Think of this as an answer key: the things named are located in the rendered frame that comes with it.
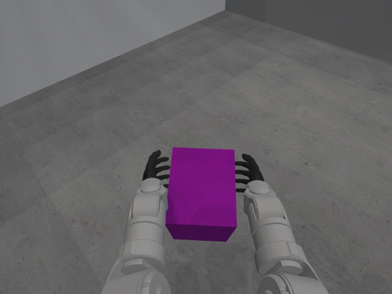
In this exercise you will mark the carton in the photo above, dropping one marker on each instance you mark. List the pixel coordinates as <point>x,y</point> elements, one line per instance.
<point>202,194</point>

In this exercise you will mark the right robot forearm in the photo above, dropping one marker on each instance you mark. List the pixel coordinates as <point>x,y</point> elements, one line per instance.
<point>275,245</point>

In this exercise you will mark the robot right hand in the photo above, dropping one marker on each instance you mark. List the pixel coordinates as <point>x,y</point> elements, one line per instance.
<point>253,173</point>

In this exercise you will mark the robot right upper arm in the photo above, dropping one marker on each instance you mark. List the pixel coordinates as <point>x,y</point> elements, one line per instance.
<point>283,283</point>

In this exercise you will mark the robot left hand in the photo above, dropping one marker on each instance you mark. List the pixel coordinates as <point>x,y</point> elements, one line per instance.
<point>151,170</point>

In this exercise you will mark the robot left upper arm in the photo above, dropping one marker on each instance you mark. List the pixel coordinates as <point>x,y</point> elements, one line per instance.
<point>148,281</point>

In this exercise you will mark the left robot forearm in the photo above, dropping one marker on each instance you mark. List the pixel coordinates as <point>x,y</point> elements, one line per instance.
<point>143,246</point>

